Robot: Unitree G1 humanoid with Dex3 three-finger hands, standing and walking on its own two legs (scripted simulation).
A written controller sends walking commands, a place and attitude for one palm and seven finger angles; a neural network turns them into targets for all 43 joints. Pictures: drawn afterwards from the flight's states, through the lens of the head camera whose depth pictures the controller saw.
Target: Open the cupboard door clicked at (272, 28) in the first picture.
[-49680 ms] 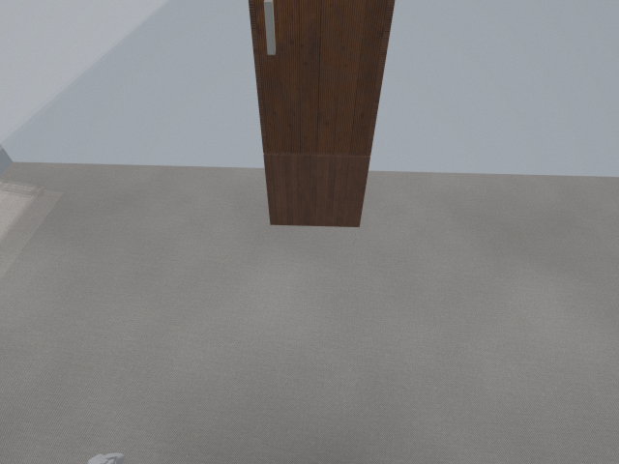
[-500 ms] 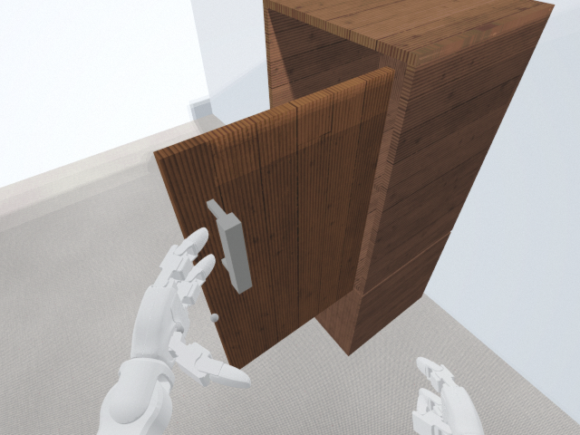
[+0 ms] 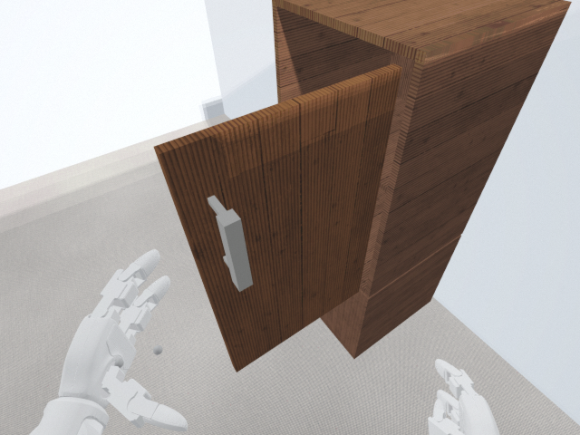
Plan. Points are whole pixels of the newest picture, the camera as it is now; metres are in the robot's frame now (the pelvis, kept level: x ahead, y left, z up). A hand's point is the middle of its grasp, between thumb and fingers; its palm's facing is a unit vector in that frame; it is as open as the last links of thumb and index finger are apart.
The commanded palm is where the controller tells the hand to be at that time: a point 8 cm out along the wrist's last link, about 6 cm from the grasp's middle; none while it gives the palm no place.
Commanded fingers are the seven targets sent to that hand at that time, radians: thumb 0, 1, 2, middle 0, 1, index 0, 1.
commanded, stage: draw the hand back to the body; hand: left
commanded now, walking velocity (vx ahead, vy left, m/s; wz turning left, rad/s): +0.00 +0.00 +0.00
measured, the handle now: (229, 243) +0.34 +0.11 +0.12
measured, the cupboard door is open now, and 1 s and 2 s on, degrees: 90 90 90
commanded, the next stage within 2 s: step back with the hand held close in 1.66 s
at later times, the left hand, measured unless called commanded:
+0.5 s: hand (121, 349) +0.18 +0.19 +0.13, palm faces +0.00 -1.00 -0.06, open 16.3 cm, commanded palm +0.15 +0.25 +0.14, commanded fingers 0.00 -0.43 0.33 -0.15 -0.30 -0.15 -0.30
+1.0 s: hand (71, 311) +0.21 +0.25 +0.15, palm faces +0.34 -0.87 -0.36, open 12.5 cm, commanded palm +0.16 +0.30 +0.18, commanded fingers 0.00 0.44 0.70 -0.18 -0.30 -0.18 -0.30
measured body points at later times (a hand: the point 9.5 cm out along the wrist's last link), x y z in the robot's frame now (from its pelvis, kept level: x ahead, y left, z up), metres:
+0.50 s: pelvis -0.01 +0.02 +0.00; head -0.03 +0.01 +0.45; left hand +0.17 +0.25 +0.14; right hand +0.18 -0.19 -0.06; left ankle +0.03 +0.13 -0.72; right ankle -0.04 -0.09 -0.72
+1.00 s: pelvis +0.01 +0.03 +0.02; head +0.00 +0.01 +0.47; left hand +0.18 +0.30 +0.17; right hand +0.19 -0.19 -0.06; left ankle +0.03 +0.13 -0.72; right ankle -0.04 -0.09 -0.72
